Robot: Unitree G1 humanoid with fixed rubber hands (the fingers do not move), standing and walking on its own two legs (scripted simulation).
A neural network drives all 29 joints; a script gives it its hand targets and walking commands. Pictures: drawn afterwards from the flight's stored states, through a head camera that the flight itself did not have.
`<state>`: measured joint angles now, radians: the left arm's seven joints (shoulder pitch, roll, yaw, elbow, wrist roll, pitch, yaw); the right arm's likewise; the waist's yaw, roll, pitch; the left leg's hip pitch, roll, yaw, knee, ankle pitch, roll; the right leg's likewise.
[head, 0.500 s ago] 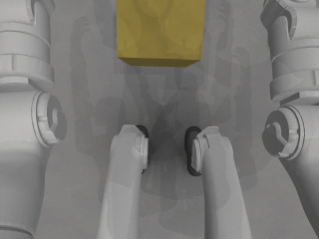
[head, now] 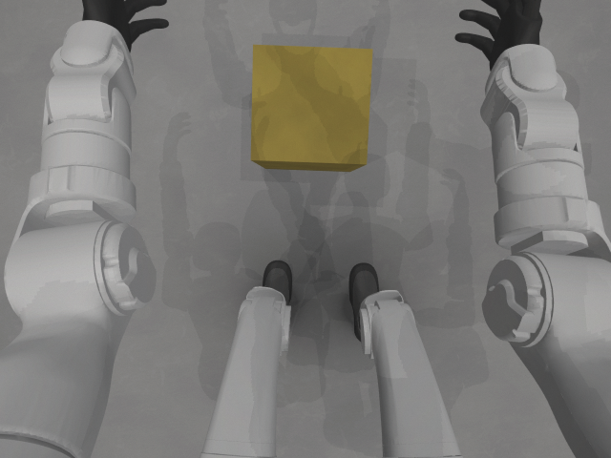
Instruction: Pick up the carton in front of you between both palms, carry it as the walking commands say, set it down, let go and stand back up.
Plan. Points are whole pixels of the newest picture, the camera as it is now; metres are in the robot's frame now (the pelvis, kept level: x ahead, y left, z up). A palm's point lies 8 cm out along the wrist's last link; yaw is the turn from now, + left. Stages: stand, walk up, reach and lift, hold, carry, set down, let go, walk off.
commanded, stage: let go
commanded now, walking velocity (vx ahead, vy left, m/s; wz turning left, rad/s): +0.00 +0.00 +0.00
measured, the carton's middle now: (310, 119) +0.54 +0.03 -0.52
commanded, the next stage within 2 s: stand in 1.28 s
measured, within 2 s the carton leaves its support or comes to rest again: neither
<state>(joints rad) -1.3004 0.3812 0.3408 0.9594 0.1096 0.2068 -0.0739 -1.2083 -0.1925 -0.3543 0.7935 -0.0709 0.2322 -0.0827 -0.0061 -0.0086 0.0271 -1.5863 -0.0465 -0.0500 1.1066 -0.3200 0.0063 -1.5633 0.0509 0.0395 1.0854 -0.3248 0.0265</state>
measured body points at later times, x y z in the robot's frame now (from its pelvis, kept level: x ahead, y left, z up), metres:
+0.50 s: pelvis +0.05 -0.01 +0.09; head +0.25 +0.00 +0.50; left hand +0.38 +0.24 -0.02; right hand +0.38 -0.22 -0.02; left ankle +0.07 +0.11 -0.61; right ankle +0.07 -0.13 -0.61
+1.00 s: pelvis +0.08 -0.01 +0.13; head +0.10 -0.01 +0.58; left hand +0.25 +0.23 +0.05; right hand +0.26 -0.24 +0.05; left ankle +0.07 +0.11 -0.61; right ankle +0.07 -0.12 -0.61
